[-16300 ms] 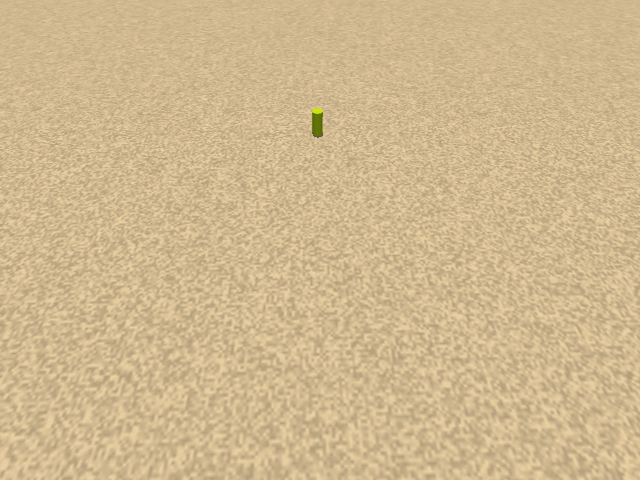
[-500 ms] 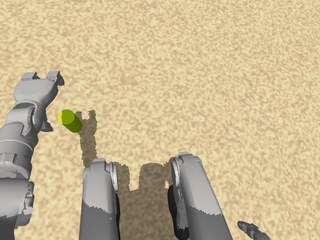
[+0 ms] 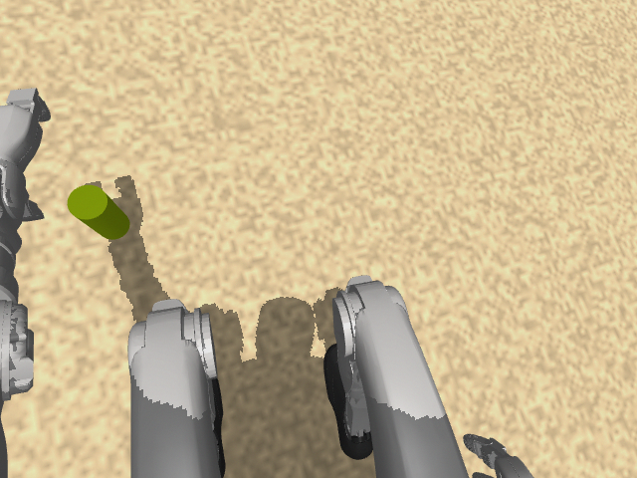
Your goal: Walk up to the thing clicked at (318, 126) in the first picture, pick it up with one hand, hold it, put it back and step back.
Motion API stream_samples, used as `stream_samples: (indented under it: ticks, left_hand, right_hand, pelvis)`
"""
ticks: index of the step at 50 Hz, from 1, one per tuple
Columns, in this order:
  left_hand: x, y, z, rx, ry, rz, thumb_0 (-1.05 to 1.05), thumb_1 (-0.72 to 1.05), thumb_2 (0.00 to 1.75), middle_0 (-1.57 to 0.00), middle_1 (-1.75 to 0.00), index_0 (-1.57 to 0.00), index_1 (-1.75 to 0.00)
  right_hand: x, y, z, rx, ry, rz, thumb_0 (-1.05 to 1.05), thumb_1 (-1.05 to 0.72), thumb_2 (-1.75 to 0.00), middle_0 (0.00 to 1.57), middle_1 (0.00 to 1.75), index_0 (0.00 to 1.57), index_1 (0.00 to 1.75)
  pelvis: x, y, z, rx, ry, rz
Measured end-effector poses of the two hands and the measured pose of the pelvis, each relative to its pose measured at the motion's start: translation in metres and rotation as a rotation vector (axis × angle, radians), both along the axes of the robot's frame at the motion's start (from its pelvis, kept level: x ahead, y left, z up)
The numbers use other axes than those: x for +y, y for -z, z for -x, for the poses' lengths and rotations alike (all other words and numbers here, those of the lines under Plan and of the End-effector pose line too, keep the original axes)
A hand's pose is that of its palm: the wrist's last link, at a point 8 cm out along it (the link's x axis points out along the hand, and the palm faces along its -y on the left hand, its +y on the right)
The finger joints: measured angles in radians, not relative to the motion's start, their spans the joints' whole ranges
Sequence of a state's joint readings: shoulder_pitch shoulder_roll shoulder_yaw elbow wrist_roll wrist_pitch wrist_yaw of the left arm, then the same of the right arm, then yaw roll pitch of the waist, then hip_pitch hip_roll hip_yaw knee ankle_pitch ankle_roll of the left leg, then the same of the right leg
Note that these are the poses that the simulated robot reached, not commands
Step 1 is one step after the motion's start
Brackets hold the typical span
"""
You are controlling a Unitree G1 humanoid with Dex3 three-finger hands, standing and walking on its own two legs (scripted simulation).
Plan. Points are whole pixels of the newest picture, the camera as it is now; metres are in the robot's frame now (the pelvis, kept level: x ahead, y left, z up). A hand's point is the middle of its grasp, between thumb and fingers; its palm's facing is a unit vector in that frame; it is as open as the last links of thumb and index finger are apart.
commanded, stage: withdraw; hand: left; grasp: from above
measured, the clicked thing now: (101, 214) +0.50 +0.29 -0.32
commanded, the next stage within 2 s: none
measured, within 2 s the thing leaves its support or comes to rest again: neither
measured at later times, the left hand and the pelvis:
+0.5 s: hand (29, 187) +0.46 +0.30 -0.10, palm faces -0.40 -0.03 -0.92, open 13.3 cm; pelvis +0.00 +0.00 +0.03, yaw +1 degrees
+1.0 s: hand (15, 170) +0.48 +0.31 -0.08, palm faces -0.39 -0.03 -0.92, open 13.3 cm; pelvis +0.01 +0.00 +0.02, yaw +0 degrees
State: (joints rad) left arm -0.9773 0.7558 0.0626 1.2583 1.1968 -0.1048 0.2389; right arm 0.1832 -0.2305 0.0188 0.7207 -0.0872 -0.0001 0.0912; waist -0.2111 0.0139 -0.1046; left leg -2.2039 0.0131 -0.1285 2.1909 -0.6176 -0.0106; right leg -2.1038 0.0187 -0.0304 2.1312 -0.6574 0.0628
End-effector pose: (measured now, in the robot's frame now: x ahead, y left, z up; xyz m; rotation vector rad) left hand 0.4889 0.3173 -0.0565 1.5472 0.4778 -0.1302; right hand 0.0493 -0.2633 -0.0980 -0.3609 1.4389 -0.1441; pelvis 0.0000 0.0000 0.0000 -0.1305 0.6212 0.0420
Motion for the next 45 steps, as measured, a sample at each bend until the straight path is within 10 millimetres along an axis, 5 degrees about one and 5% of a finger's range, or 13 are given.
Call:
stream_samples:
  ticks: [9,19,28,39,45]
  left_hand:
    - [-0.023,-0.028,0.007,0.088,0.070,0.057,0.00,-0.41,0.90,-0.17,-0.91,-0.18,-0.91]
    - [-0.029,-0.015,0.033,0.117,0.133,0.074,0.00,-0.36,0.86,-0.21,-0.87,-0.22,-0.86]
    - [-0.014,-0.025,0.019,-0.011,0.065,0.014,0.00,-0.36,0.87,-0.22,-0.86,-0.23,-0.86]
    - [-0.026,-0.016,0.022,0.122,0.069,0.055,0.00,-0.32,0.84,-0.24,-0.84,-0.25,-0.83]
    - [-0.021,-0.014,0.016,0.057,0.105,0.049,0.00,-0.33,0.84,-0.24,-0.84,-0.25,-0.83]
  right_hand:
    - [0.017,-0.025,0.019,0.041,0.084,-0.051,0.00,-0.92,-0.90,0.21,0.30,0.20,0.30]
    - [-0.005,-0.045,-0.021,-0.064,-0.020,0.007,0.00,-0.91,-0.90,0.21,0.30,0.20,0.30]
    - [-0.014,-0.034,-0.043,-0.109,-0.061,0.032,0.00,-0.92,-0.90,0.20,0.30,0.20,0.30]
    - [-0.002,-0.030,-0.022,-0.052,-0.007,-0.016,0.00,-0.91,-0.90,0.21,0.30,0.20,0.30]
    - [-0.003,-0.025,-0.010,-0.021,0.002,-0.007,0.00,-0.92,-0.90,0.21,0.30,0.20,0.30]
  pelvis:
    - [0.005,-0.029,-0.007,0.004,0.001,0.002]
    - [0.003,-0.038,-0.006,-0.004,-0.002,-0.002]
    - [0.001,-0.027,-0.002,-0.007,-0.011,-0.003]
    - [0.001,-0.033,-0.006,0.002,-0.002,-0.006]
    - [0.001,-0.024,-0.006,-0.002,-0.003,-0.004]
